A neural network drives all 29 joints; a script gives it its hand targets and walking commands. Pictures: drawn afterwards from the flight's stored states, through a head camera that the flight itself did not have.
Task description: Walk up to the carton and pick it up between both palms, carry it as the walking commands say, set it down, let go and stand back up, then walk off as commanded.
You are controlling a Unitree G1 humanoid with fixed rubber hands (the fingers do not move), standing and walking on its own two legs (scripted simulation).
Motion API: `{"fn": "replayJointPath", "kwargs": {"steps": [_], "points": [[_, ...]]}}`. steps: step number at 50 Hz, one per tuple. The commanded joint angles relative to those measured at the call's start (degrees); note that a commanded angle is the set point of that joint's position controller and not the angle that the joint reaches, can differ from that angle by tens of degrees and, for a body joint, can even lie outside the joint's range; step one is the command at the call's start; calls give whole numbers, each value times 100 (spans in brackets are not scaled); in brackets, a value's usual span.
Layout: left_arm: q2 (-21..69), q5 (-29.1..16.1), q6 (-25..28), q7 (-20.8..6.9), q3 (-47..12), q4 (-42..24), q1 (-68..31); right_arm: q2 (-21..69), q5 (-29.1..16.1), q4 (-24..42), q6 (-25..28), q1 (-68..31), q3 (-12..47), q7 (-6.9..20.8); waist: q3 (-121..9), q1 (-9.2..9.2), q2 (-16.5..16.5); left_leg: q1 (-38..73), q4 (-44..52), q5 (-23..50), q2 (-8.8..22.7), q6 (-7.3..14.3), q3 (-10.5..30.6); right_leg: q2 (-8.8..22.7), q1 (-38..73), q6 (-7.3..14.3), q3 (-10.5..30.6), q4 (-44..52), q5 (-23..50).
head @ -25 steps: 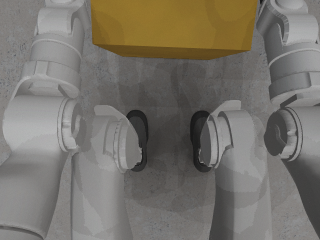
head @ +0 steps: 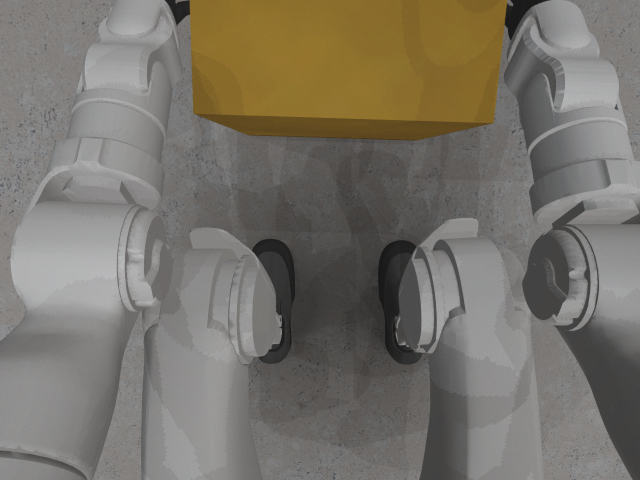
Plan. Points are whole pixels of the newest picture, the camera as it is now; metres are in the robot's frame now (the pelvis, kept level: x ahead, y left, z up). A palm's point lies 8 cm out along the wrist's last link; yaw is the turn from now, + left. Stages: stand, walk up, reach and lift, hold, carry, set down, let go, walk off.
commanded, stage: set down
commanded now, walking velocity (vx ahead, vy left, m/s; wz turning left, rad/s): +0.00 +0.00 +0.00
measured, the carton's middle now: out of the picture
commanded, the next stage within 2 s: none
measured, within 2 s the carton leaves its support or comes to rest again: neither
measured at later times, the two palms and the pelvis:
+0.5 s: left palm (160, 5) +0.55 +0.16 -0.16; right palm (530, 12) +0.53 -0.19 -0.15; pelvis +0.00 +0.00 +0.00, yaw +0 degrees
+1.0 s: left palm out of the picture +0.57 +0.17 -0.17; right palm (546, 28) +0.52 -0.22 -0.17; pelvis +0.00 +0.00 +0.00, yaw +0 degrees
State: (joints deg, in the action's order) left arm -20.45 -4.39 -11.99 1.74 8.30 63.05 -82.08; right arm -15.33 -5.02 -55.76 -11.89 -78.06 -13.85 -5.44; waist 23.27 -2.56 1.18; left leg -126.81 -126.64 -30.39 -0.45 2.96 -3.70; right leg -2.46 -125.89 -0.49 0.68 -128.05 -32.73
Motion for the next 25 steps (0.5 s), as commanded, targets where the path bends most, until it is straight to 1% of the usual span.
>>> {"fn": "replayJointPath", "kwargs": {"steps": [1, 2, 3, 5, 6, 7, 8, 9, 10, 11, 12, 14, 15, 16, 17, 19, 20, 21, 22, 23, 24, 25], "points": [[4951, -798, 499, -1384, -1682, -1308, -3497, 5277, -551, 691, 251, -3255, 1593, 1430, -6491, -2, -173, 2751, 784, 1051, -426, -23, 347, -315, 2443, 172, -267, 968, 1250], [4875, -758, 487, -1373, -1708, -1211, -3390, 5241, -521, 687, 249, -3152, 1569, 1420, -6492, -61, -140, 2856, 780, 1051, -395, -30, 378, -305, 2356, 161, -307, 977, 1200], [4890, -738, 489, -1378, -1664, -1201, -3349, 5223, -521, 636, 244, -3121, 1566, 1426, -6440, -40, -195, 2771, 798, 1003, -400, -32, 389, -301, 2314, 173, -287, 965, 1201], [4869, -707, 500, -1367, -1648, -1176, -3309, 5191, -485, 613, 271, -3054, 1500, 1416, -6407, -92, -230, 2767, 809, 1008, -399, -54, 367, -313, 2325, 165, -304, 978, 1212], [4821, -737, 509, -1358, -1618, -1193, -3317, 5121, -459, 708, 282, -3111, 1505, 1400, -6473, -78, -175, 2819, 739, 1098, -399, -43, 395, -301, 2309, 143, -278, 939, 1245], [4756, -712, 516, -1342, -1582, -1177, -3359, 5070, -429, 576, 270, -3093, 1448, 1391, -6379, -51, -192, 2722, 811, 986, -403, -51, 377, -299, 2314, 150, -285, 963, 1161], [4607, -753, 548, -1315, -1621, -1231, -3374, 4991, -482, 704, 308, -3148, 1475, 1373, -6528, -58, -210, 2761, 753, 1007, -384, -56, 344, -296, 2366, 134, -276, 953, 1193], [4443, -669, 543, -1283, -1528, -1060, -3288, 4867, -442, 490, 294, -2999, 1397, 1351, -6340, -33, -204, 2746, 796, 976, -369, -70, 367, -291, 2306, 142, -273, 992, 1172], [4375, -728, 585, -1255, -1544, -1190, -3351, 4860, -436, 522, 312, -2961, 1376, 1334, -6439, -41, -153, 2740, 805, 928, -364, -63, 353, -291, 2330, 129, -279, 974, 1115], [4258, -687, 587, -1223, -1487, -1096, -3255, 4579, -421, 548, 358, -2980, 1338, 1278, -6472, -36, -234, 2765, 795, 960, -349, -92, 346, -279, 2384, 133, -264, 986, 1156], [4036, -672, 614, -1163, -1394, -1050, -3195, 4447, -379, 428, 377, -2875, 1275, 1229, -6416, -29, -109, 2750, 807, 984, -352, -76, 379, -274, 2369, 106, -285, 952, 1183], [3634, -730, 679, -1056, -1358, -1073, -3203, 4079, -408, 492, 450, -2872, 1271, 1120, -6623, -13, -70, 2854, 786, 1032, -341, -103, 365, -273, 2615, 91, -261, 982, 1246], [3366, -711, 709, -979, -1308, -1065, -3129, 3774, -380, 546, 498, -2830, 1194, 1050, -6649, -22, -120, 2968, 781, 1070, -334, -122, 349, -253, 2562, 60, -289, 1006, 1254], [3019, -705, 738, -885, -1266, -1014, -3084, 3432, -401, 322, 539, -2644, 1133, 957, -6647, -44, -172, 3025, 830, 991, -307, -147, 365, -233, 2647, 68, -297, 977, 1230], [2824, -718, 767, -796, -1253, -970, -3007, 3136, -345, 344, 592, -2555, 1042, 861, -6708, -132, -174, 3119, 816, 1025, -293, -177, 359, -220, 2679, 59, -278, 1021, 1252], [1944, -752, 860, -566, -1094, -913, -2881, 2231, -360, 283, 709, -2358, 842, 620, -6732, -146, -181, 3194, 890, 996, -262, -212, 384, -186, 2817, 41, -291, 1071, 1259], [1413, -745, 937, -417, -1003, -1062, -2852, 1764, -441, 302, 766, -2272, 886, 492, -6796, -40, -170, 3167, 881, 1038, -268, -222, 350, -166, 2953, 50, -256, 1080, 1329], [702, -791, 981, -226, -875, -865, -2620, 917, -445, 185, 816, -2048, 666, 284, -6852, -100, -210, 3369, 920, 994, -223, -248, 381, -125, 2979, 12, -284, 1121, 1226], [21, -838, 1046, -49, -818, -930, -2425, 184, -500, 188, 881, -1866, 592, 82, -6930, -160, -169, 3408, 902, 1018, -210, -284, 366, -85, 3082, 3, -288, 1170, 1227], [-300, -825, 1052, 72, -752, -860, -2376, -167, -550, 152, 924, -1796, 581, -62, -7138, -175, -219, 3460, 910, 1097, -201, -291, 383, -85, 3250, 0, -283, 1177, 1354], [-539, -865, 1035, 182, -771, -796, -2384, -440, -625, 181, 942, -1835, 525, -188, -7346, -178, -349, 3647, 918, 1157, -163, -312, 415, -55, 3256, 10, -261, 1204, 1375], [-744, -869, 1020, 266, -756, -729, -2366, -508, -731, 102, 935, -1764, 592, -267, -7500, -141, -352, 3777, 936, 1153, -160, -300, 449, -58, 3256, 9, -272, 1206, 1332]]}}
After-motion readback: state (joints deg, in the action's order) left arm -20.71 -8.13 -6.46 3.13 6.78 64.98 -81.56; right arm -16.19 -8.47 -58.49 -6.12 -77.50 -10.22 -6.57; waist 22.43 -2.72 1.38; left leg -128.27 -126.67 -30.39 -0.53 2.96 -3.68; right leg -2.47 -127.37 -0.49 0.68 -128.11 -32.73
